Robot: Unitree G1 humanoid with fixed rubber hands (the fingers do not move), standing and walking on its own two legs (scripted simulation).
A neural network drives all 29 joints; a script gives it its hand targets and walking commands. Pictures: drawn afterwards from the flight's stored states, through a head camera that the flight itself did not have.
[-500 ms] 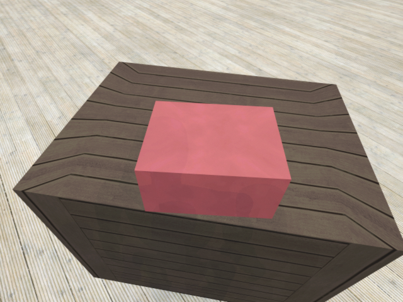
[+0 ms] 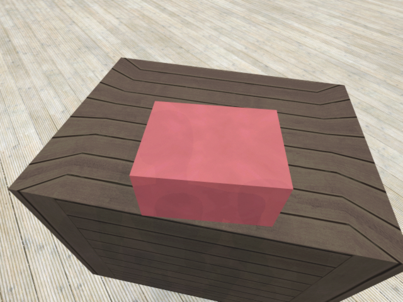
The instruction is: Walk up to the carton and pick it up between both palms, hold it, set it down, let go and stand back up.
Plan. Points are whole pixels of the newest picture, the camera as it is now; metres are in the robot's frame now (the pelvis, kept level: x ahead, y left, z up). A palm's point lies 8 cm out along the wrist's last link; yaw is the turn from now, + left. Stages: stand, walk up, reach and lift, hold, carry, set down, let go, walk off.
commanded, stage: walk up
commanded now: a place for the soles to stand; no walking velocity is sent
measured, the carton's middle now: (211, 161) +0.43 -0.02 +0.02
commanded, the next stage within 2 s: reach and lift in 0.62 s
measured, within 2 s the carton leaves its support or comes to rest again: neither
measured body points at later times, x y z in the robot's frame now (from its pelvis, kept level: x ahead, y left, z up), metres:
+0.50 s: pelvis +0.00 -0.01 +0.00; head +0.01 +0.00 +0.45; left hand +0.02 +0.25 -0.15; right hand +0.05 -0.26 -0.14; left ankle -0.02 +0.11 -0.74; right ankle -0.01 -0.11 -0.74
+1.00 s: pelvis -0.02 -0.02 -0.01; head +0.00 +0.00 +0.44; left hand +0.16 +0.22 -0.11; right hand +0.14 -0.29 -0.10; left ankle -0.02 +0.11 -0.74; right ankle -0.02 -0.11 -0.74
